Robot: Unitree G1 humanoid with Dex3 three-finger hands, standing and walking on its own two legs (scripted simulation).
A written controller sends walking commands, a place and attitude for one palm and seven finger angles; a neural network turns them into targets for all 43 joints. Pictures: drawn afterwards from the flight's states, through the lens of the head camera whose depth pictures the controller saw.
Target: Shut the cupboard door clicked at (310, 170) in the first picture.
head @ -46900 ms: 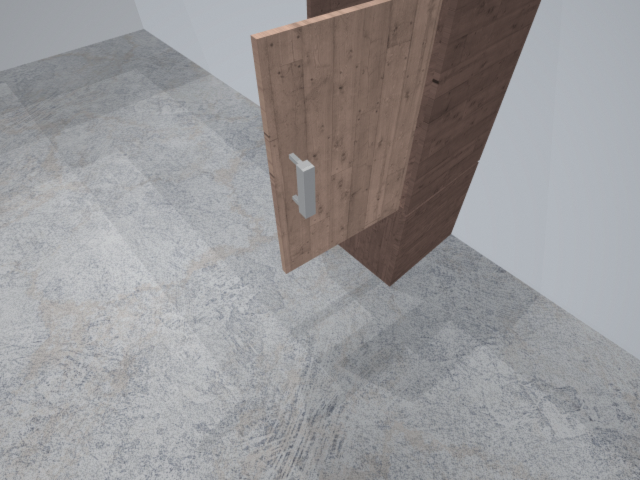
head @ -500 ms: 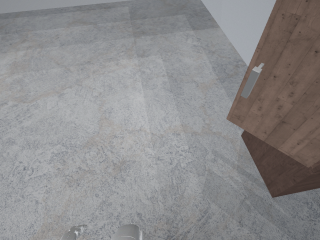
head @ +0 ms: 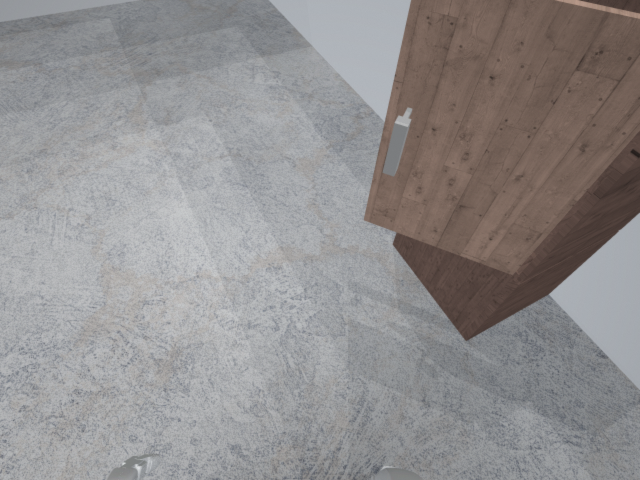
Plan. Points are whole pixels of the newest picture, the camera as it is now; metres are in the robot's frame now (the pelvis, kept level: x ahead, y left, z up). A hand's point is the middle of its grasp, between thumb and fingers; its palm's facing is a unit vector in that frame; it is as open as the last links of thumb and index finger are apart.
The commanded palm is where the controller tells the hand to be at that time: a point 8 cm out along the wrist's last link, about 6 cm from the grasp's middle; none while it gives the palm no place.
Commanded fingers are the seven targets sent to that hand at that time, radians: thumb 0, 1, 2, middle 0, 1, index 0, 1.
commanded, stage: turn to face it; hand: left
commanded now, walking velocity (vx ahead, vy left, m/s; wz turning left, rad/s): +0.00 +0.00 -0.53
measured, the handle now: (399, 141) +0.72 -0.12 -0.04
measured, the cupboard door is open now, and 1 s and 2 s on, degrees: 38 38 38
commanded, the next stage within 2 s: take the last steps up to it in 0.52 s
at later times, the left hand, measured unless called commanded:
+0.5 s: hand (194, 479) +0.14 +0.18 -0.18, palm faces -0.20 -0.96 -0.18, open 7.4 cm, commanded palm none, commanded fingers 0.00 0.90 0.90 -0.20 -0.30 -0.20 -0.30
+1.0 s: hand out of the picture +0.11 +0.15 -0.18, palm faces -0.29 -0.95 -0.15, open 7.4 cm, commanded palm none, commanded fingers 0.00 0.90 0.90 -0.20 -0.30 -0.20 -0.30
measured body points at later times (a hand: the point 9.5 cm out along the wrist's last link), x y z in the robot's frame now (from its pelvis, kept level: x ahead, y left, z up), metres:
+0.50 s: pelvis +0.01 +0.01 -0.01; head +0.05 +0.03 +0.44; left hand +0.15 +0.24 -0.17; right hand +0.02 -0.25 -0.13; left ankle +0.04 +0.11 -0.74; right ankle -0.04 -0.12 -0.69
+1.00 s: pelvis +0.05 -0.02 +0.00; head +0.07 -0.01 +0.45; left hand +0.13 +0.20 -0.16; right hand +0.00 -0.27 -0.14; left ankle +0.13 +0.07 -0.71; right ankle -0.05 -0.12 -0.74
